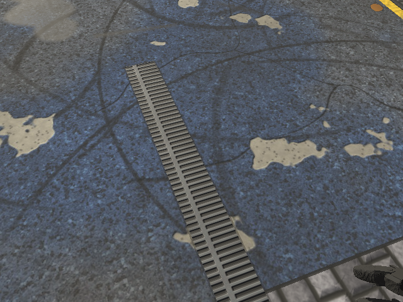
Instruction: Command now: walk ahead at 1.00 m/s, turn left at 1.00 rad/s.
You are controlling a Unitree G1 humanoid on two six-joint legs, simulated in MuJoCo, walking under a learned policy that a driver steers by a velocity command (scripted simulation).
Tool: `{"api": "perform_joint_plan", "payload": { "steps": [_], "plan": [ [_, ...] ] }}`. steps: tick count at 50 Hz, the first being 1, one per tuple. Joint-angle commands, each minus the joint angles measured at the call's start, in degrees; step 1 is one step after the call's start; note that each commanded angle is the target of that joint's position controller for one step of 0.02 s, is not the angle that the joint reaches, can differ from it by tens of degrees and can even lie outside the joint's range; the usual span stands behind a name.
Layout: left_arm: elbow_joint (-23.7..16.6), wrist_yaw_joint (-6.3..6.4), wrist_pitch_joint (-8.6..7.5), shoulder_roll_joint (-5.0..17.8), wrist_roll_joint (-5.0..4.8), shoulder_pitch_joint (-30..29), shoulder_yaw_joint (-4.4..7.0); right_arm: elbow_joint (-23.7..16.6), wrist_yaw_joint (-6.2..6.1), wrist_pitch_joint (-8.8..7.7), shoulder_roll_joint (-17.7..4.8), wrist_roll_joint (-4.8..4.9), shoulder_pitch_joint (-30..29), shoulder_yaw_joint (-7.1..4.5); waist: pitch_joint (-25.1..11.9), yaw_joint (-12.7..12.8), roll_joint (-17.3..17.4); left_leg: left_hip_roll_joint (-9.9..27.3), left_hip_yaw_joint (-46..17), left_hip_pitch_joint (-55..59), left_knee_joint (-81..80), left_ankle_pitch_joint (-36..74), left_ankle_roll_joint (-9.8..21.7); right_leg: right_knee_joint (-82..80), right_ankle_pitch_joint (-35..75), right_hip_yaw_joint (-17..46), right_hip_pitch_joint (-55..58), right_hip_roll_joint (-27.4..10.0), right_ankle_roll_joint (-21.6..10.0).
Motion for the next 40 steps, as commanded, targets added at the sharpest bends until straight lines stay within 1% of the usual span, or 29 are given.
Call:
{"api": "perform_joint_plan", "payload": {
  "steps": [1,2,3,4,6,7,10,12,14,16,17,18,19,20,21,22,23,24,25,26,27,28,29,30,32,34,36,39,40],
  "plan": [
    [-15.0,-1.35,-6.45,5.0,-1.95,-5.3,-0.69,1.1,-1.55,-0.48,-14.7,-2.57,22.4,-5.16,-26.3,-7.8,16.1,17.2,-54.7,64.3,-21.7,-20.0,20.1,48.4,-7.3,20.6,-57.9,6.0,-3.8],
    [-16.2,-1.37,-7.56,9.5,-3.21,-14.3,0.08,1.2,-1.61,-1.63,-11.3,-2.63,23.2,-4.81,-18.6,-10.3,4.4,16.8,-57.2,56.7,-29.7,-27.2,15.3,42.0,-1.6,21.5,-59.1,3.1,-5.6],
    [-17.0,-1.15,-7.67,8.3,-3.45,-16.2,0.01,2.1,-1.36,-2.79,-10.2,-2.75,20.1,-4.27,-8.9,-5.9,-4.1,16.0,-54.1,44.6,-31.7,-24.0,13.2,34.8,1.7,21.2,-58.1,1.6,-5.7],
    [-15.3,-0.81,-6.87,7.2,-2.19,-14.4,-0.15,1.9,-1.25,-3.61,-8.6,-2.72,16.1,-3.68,-5.3,-2.3,-8.0,13.6,-48.7,34.9,-30.9,-17.7,11.8,30.0,3.4,21.8,-52.8,-0.8,-4.7],
    [-13.8,-1.05,-4.7,7.8,-0.87,-10.7,0.5,1.2,-2.15,-3.67,-7.1,-2.98,10.9,-3.08,-0.9,2.1,-4.8,8.1,-39.4,21.2,-31.6,-11.2,11.0,22.9,4.9,22.0,-45.7,-2.6,-1.7],
    [-14.0,-1.0,-3.95,7.8,-0.52,-11.4,0.61,1.8,-2.63,-3.53,-6.1,-2.29,10.5,-2.74,0.7,2.4,-4.0,6.7,-35.6,16.8,-31.9,-8.3,10.4,18.2,4.8,20.9,-44.2,-3.3,-0.5],
    [-18.0,-1.22,-3.56,3.8,1.11,-22.8,-0.77,3.2,-4.66,-3.08,-6.5,-1.33,11.4,-2.85,3.9,-1.3,-2.5,0.8,-26.0,4.7,-31.9,-0.7,7.8,-0.1,19.5,15.9,-36.4,-1.1,2.0],
    [-19.7,-1.8,-3.68,2.0,0.38,-27.3,-1.06,4.6,-5.08,-2.52,-8.2,-0.99,13.6,-3.63,2.3,-4.5,-0.8,-0.5,-24.4,0.5,-31.0,-4.3,4.6,-10.6,30.2,13.9,-26.9,1.9,2.4],
    [-20.3,-1.88,-3.76,4.5,-1.73,-28.2,0.18,5.9,-5.18,-2.59,-8.1,-0.56,16.1,-3.77,0.4,-5.8,2.3,1.3,-27.2,6.1,-28.8,-8.3,3.0,-15.5,33.3,16.4,-25.0,2.1,2.9],
    [-20.3,-1.95,-3.97,6.4,-2.42,-29.0,0.9,7.5,-5.4,-2.38,-6.2,-0.28,18.5,-3.48,0.3,-6.6,4.5,3.8,-28.9,16.7,-24.9,-6.2,2.1,-18.9,31.8,17.6,-28.7,0.5,2.1],
    [-20.0,-2.06,-4.17,7.1,-2.42,-27.8,1.37,8.4,-5.48,-1.96,-5.8,-0.52,19.5,-3.47,-0.2,-5.8,5.4,5.4,-29.5,21.4,-22.5,-0.8,1.7,-19.1,29.4,16.9,-28.9,0.3,1.3],
    [-18.8,-2.04,-4.31,8.7,-2.43,-22.2,2.56,8.6,-5.33,-1.5,-6.0,-1.28,19.2,-3.49,-3.2,-2.6,6.3,5.9,-28.9,25.3,-16.9,11.4,0.7,-18.4,24.8,15.7,-25.0,1.1,-0.1],
    [-16.8,-1.72,-4.14,10.7,-2.73,-11.9,3.96,8.3,-4.63,-1.18,-6.4,-2.71,17.6,-3.22,-9.3,3.6,6.7,4.8,-26.5,25.2,-5.7,23.6,-1.3,-16.3,20.6,13.8,-14.8,1.5,-1.8],
    [-14.6,-1.11,-3.64,12.3,-2.25,2.2,4.18,6.6,-3.98,-1.34,-3.4,-4.16,15.3,-1.81,-19.1,10.2,4.3,3.6,-24.7,14.1,13.9,21.5,-3.2,-9.6,12.2,20.2,5.0,-4.1,-4.1],
    [-11.1,-2.41,-3.43,18.8,-0.25,5.9,5.17,6.3,-3.39,-2.42,5.3,-0.4,30.6,0.46,-29.1,1.3,-29.5,-5.9,-19.7,-4.8,37.6,-17.9,-7.0,-24.7,-12.0,57.8,22.2,-19.1,-16.5],
    [-11.4,-3.1,-3.4,13.1,-0.66,5.4,4.16,7.4,-3.92,-2.39,0.2,1.78,27.0,0.74,-24.8,4.2,-26.2,-1.1,-18.2,-13.7,42.8,-15.1,-6.4,-33.9,-31.5,71.2,19.9,-20.8,-16.0],
    [-11.6,-2.53,-2.87,8.5,-1.04,1.7,3.22,5.7,-3.96,-2.4,-4.3,0.93,16.1,-0.2,-14.3,6.3,-15.4,1.0,-15.6,-16.2,42.7,-11.1,-5.9,-34.7,-26.1,62.0,11.7,-18.3,-14.2],
    [-10.8,-2.39,-2.33,8.3,-0.18,-0.2,2.9,4.1,-4.04,-2.8,-4.7,-0.78,8.2,-0.11,-8.1,6.4,-3.9,2.6,-13.9,-13.7,39.5,-9.0,-5.7,-34.4,-12.9,51.7,2.4,-14.5,-12.6],
    [-9.9,-2.58,-2.43,8.2,0.39,-1.9,2.75,2.4,-3.86,-3.42,-3.5,-1.71,5.2,0.03,-4.9,4.3,-3.0,3.9,-14.3,-12.6,35.8,-8.0,-5.4,-33.5,-5.1,45.9,-3.6,-12.8,-13.3],
    [-9.4,-2.62,-2.8,5.8,0.96,-4.4,1.89,2.3,-3.51,-3.45,-2.6,-1.72,4.6,0.0,-2.6,1.8,-4.1,5.6,-15.2,-9.2,31.9,-7.4,-5.4,-33.8,4.7,40.2,-9.0,-10.8,-13.2],
    [-8.6,-2.88,-2.98,3.1,0.7,-5.8,0.9,2.5,-3.36,-3.16,-2.1,-1.36,4.8,-0.04,-1.7,0.1,-5.8,6.0,-14.7,-6.8,28.9,-8.3,-5.8,-33.9,16.6,35.5,-11.7,-9.7,-13.0],
    [-7.8,-3.04,-3.1,1.9,0.12,-6.2,0.3,2.6,-3.33,-2.87,-1.2,-1.39,5.5,0.16,-1.8,-1.4,-5.9,6.1,-13.8,-5.7,25.8,-10.0,-6.5,-33.3,29.2,32.6,-12.8,-9.8,-13.3],
    [-6.9,-2.96,-3.22,2.1,-0.65,-6.1,0.13,2.4,-3.22,-2.77,-0.7,-1.89,5.3,0.43,-1.3,-2.2,-5.1,6.3,-12.9,-6.0,21.0,-10.7,-7.3,-32.9,39.7,29.9,-13.7,-10.4,-13.6],
    [-6.3,-2.65,-3.23,4.2,-1.03,-6.2,0.47,1.7,-2.94,-2.94,0.1,-2.6,4.0,0.86,-0.7,-2.4,-4.6,6.1,-11.2,-5.9,15.5,-8.5,-8.1,-33.7,46.3,27.1,-14.9,-10.6,-13.9],
    [-5.7,-1.79,-2.73,8.5,-1.57,-7.1,1.54,1.3,-1.9,-3.79,1.3,-3.31,1.0,1.8,-1.9,-1.8,-5.1,4.6,-7.5,2.4,1.5,3.7,-8.6,-35.7,49.5,20.3,-19.2,-7.6,-12.5],
    [-4.2,-1.3,-2.47,10.1,-2.06,-4.0,1.86,1.1,-0.97,-4.12,0.6,-3.17,-2.6,1.64,-3.7,-0.3,-6.4,1.8,-6.7,11.5,-7.5,16.5,-8.6,-37.3,45.2,17.8,-20.3,-6.4,-10.9],
    [-3.0,-0.92,-2.19,10.4,-2.23,-3.2,1.87,0.8,-0.78,-3.77,-2.0,-3.16,-4.2,0.73,-3.6,-1.0,-7.3,1.0,-8.1,13.7,-12.5,19.5,-7.4,-35.8,44.1,17.2,-16.7,-7.3,-9.6],
    [-2.7,-0.68,-1.12,10.2,-2.32,-3.4,1.66,4.6,-1.61,-3.54,-5.4,-4.66,5.6,-1.24,-8.8,-6.9,-5.6,0.0,-7.8,28.0,-16.6,23.5,-4.8,-20.8,50.3,15.5,-16.0,-4.9,-6.0],
    [-3.8,-0.64,-0.85,8.6,-1.51,-3.0,0.96,5.4,-2.39,-3.53,-8.2,-5.62,10.3,-1.89,-12.9,-8.5,-1.4,7.1,-12.9,37.9,-15.1,41.0,-2.8,-8.7,38.6,14.9,-22.1,-1.5,-3.8]
  ]
}}
Keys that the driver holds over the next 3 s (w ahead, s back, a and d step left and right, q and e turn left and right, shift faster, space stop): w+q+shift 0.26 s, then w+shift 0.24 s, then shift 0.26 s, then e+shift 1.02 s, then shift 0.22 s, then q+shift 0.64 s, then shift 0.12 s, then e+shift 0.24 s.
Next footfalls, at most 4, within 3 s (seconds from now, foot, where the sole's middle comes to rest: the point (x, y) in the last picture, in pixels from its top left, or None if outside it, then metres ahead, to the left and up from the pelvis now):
0.40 right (245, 254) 0.61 -0.11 -0.73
0.80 left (148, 200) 0.80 0.23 -0.73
1.26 right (218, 196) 0.83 -0.02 -0.73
1.68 left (162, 179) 0.90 0.19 -0.73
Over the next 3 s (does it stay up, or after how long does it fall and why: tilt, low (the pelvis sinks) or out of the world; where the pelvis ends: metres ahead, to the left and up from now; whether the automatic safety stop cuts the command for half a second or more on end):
stays up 0.87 0.09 0.04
